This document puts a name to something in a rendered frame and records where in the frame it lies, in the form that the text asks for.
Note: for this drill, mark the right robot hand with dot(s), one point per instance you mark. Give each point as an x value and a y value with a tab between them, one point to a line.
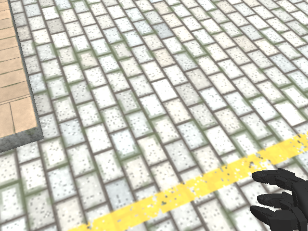
294	207

